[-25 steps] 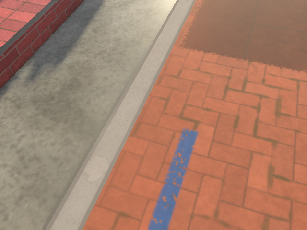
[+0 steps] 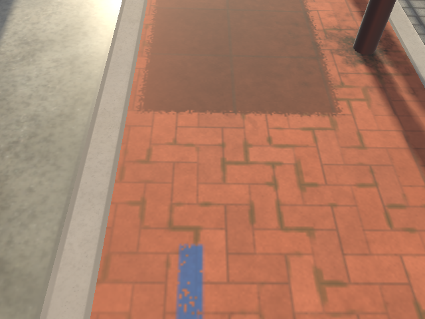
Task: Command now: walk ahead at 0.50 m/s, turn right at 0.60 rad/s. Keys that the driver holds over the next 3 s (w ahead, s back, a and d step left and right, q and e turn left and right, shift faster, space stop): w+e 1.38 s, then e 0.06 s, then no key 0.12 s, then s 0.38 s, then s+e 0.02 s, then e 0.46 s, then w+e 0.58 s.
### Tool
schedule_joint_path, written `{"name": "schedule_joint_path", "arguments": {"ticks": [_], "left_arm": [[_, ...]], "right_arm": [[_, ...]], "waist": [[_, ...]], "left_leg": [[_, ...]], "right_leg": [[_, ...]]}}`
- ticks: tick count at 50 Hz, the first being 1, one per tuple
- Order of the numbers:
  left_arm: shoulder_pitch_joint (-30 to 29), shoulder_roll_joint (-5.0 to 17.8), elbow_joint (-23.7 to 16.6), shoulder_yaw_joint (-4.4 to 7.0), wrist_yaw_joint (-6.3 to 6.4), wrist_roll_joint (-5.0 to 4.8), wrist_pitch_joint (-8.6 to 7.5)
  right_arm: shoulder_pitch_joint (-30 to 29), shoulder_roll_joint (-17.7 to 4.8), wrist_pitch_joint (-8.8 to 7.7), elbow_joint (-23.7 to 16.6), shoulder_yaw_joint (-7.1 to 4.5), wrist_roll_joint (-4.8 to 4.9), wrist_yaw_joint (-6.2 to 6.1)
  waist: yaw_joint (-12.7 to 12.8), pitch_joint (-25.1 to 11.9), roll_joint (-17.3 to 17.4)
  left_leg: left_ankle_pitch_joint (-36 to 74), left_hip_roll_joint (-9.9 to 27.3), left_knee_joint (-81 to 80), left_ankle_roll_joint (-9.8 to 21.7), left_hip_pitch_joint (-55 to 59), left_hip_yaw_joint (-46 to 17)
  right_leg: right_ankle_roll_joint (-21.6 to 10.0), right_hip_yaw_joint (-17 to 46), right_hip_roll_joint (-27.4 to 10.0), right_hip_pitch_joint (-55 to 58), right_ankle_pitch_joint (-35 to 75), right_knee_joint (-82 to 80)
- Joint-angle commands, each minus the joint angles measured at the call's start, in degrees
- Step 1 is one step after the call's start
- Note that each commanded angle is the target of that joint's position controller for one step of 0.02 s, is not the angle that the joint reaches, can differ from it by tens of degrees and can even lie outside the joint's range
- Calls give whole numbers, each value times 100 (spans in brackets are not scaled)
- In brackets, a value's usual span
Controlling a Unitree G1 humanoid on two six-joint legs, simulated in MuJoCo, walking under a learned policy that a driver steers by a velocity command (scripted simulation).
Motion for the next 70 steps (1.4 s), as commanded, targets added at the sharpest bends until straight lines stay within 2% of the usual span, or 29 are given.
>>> {"name": "schedule_joint_path", "arguments": {"ticks": [1, 8, 10, 12, 13, 14, 15, 16, 17, 19, 24, 34, 37, 39, 40, 41, 42, 43, 44, 45, 51, 60, 63, 65, 66, 67, 68, 69, 70], "left_arm": [[-367, 41, -498, -46, -90, -6, -35], [-1437, -41, -912, -149, -208, 30, -57], [-1331, 33, -913, -109, -160, 72, -50], [-370, 211, -649, 6, -77, 99, -102], [655, 434, -308, 134, 11, 141, -141], [1083, 1073, -293, 314, 115, 159, -122], [1057, 1376, -465, 380, 179, -71, -60], [1096, 1219, -330, 354, 244, -120, -22], [850, 953, -236, 291, 290, -159, -49], [345, 589, -252, 177, 318, -194, -139], [550, 627, -174, 179, 243, -191, -308], [1650, 698, 153, 200, 332, -140, -334], [1435, 833, 112, 230, 402, -118, -326], [1119, 934, 58, 244, 354, -128, -355], [1063, 806, 33, 208, 291, -178, -398], [1332, 223, -163, 64, 276, -304, -434], [1690, 300, -287, 56, 285, -241, -409], [1533, 577, -56, 95, 324, -71, -302], [1146, 565, -35, 97, 256, -35, -262], [978, 441, -60, 82, 204, -46, -226], [319, 179, -322, 3, -25, 6, -12], [-1375, -59, -927, -179, -223, 8, -61], [-1319, 54, -951, -130, -163, 72, -48], [-416, 242, -700, -16, -81, 98, -96], [585, 443, -366, 107, 2, 139, -136], [1103, 1063, -322, 296, 108, 169, -108], [991, 1407, -475, 374, 162, -62, -49], [1081, 1235, -388, 346, 224, -119, -12], [798, 987, -292, 287, 276, -162, -42]], "right_arm": [[84, -580, -102, -178, -130, 7, 6], [490, -853, -28, 126, -206, 13, -65], [580, -993, 58, 217, -228, 9, -99], [579, -1140, 162, 239, -243, 18, -126], [508, -1125, 190, 153, -223, 11, -121], [699, -595, 164, -217, -92, 77, -34], [256, -738, 130, -564, -142, 3, 19], [-413, -908, 113, -698, -175, -25, 35], [-418, -745, 48, -690, -104, 40, 45], [-149, -701, 126, -538, -103, -85, 37], [-403, -551, 396, -602, -91, -152, 114], [-2327, -553, 276, -1256, -22, -67, 158], [-2018, -680, 209, -1243, -42, -37, 129], [-873, -914, 139, -892, -153, -31, 10], [-49, -1142, 61, -730, -231, -93, -72], [675, -1618, 48, -759, -331, -241, -172], [307, -1757, 128, -776, -377, -170, -142], [-210, -1189, 173, -874, -282, -111, -110], [-471, -772, 170, -882, -177, -67, -84], [-593, -599, 158, -830, -122, -79, -70], [-158, -637, -109, -391, -145, 34, 18], [368, -827, -59, 25, -189, 25, -39], [536, -1012, 60, 171, -217, 17, -96], [546, -1168, 166, 198, -233, 18, -128], [463, -1165, 198, 120, -215, 19, -125], [633, -714, 172, -223, -102, 90, -44], [274, -730, 143, -597, -127, 20, 18], [-410, -953, 126, -718, -171, -20, 28], [-429, -778, 66, -716, -99, 66, 27]], "waist": [[38, 83, 851], [-158, 328, 818], [-62, 176, 877], [367, -442, 863], [822, -1019, 557], [775, -1760, -610], [730, -2105, -861], [850, -1370, -129], [587, -721, 14], [43, -242, 222], [-26, -188, 151], [647, 121, -22], [401, 84, -145], [-145, -396, -13], [-546, -937, 312], [-638, -1851, 1188], [-173, -2098, 2324], [4, -1120, 1184], [-10, -504, 547], [73, -198, 478], [141, -24, 847], [-162, 302, 806], [-58, 146, 872], [347, -442, 889], [802, -991, 615], [838, -1736, -437], [674, -2107, -918], [862, -1496, -91], [592, -780, 55]], "left_leg": [[1855, 1484, -967, 645, 248, -644], [2439, 1586, -792, 435, 693, 173], [3981, 1631, -146, 368, 1012, 406], [5098, 1609, 1481, 314, 967, 603], [4295, 1480, 2911, 154, 214, 704], [813, 993, 4921, -150, -1903, 695], [-2053, 19, 6184, -365, -3249, -211], [-1486, 345, 6167, -301, -3825, -834], [-978, 577, 5690, -256, -3695, -841], [-792, 814, 4822, -304, -2863, -908], [-157, 742, 4004, -521, -2718, -796], [986, 286, 1940, -423, -3296, -906], [694, 98, 1339, -235, -2312, -969], [359, -187, 965, -33, -566, -810], [219, 287, 756, 155, 755, -1205], [-1104, 1888, 511, 480, 2205, -3036], [-1230, 2646, -331, 958, 2346, -5406], [-1800, 2465, -348, 942, 1452, -4853], [-1557, 2166, -437, 875, 710, -3911], [-923, 1879, -596, 732, 234, -3138], [1573, 1585, -906, 702, 96, -1294], [2354, 1471, -901, 456, 537, 106], [4219, 1588, -131, 363, 1071, 404], [5307, 1595, 1424, 323, 1056, 571], [4573, 1477, 2810, 177, 362, 680], [1510, 1050, 4806, -118, -1665, 696], [-2014, 3, 6232, -354, -3168, -115], [-1491, 301, 6256, -295, -3740, -835], [-1025, 524, 5834, -266, -3611, -834]], "right_leg": [[73, -6, -222, -570, 616, -490], [-198, -726, -139, 117, 756, -2450], [-404, -940, 157, 546, 159, -2688], [-687, -1020, 615, 1752, -209, -3015], [-898, -705, 606, 3141, -155, -3365], [-1476, 1758, -1072, 5023, -1223, -3624], [-1989, 4307, -2014, 5427, -640, -4549], [-1839, 3346, -1750, 5104, 164, -4584], [-1684, 2570, -1570, 4315, 902, -4595], [-1295, 1703, -935, 3065, 1859, -4758], [-1295, 1426, -529, 2431, 1700, -5153], [-1067, 1898, -590, 3530, 2448, -4731], [-797, 2069, -644, 3418, 2907, -4389], [-523, 1898, -332, 2997, 3910, -3273], [-380, 1604, 61, 2413, 3345, -2006], [-211, 999, 602, 1300, 888, -201], [-153, 615, 1036, 178, -1780, 702], [-170, 636, 474, -150, -1313, 1111], [-145, 517, 280, -42, -870, 969], [-117, 441, 108, 94, -655, 685], [-7, 214, -156, -256, 10, 251], [-111, -648, -169, 57, 1031, -2321], [-392, -936, 186, 535, 231, -2704], [-680, -1005, 625, 1667, -210, -2993], [-887, -757, 661, 3016, -101, -3384], [-1440, 1508, -886, 4899, -1211, -3622], [-1998, 4190, -1973, 5453, -576, -4459], [-1863, 3368, -1733, 5185, 365, -4517], [-1747, 2525, -1618, 4372, 1735, -4479]]}}
Next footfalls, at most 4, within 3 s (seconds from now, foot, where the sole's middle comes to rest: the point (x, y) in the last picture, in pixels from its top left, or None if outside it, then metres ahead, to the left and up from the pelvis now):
0.26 right None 0.28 -0.13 -0.78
0.80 left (233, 271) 0.64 -0.08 -0.78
1.32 right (330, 249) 0.72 -0.42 -0.78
1.84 left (333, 199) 0.93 -0.48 -0.78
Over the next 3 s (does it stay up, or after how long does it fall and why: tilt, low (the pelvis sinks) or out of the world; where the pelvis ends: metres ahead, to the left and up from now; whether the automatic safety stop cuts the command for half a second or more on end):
stays up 0.79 -0.49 0.00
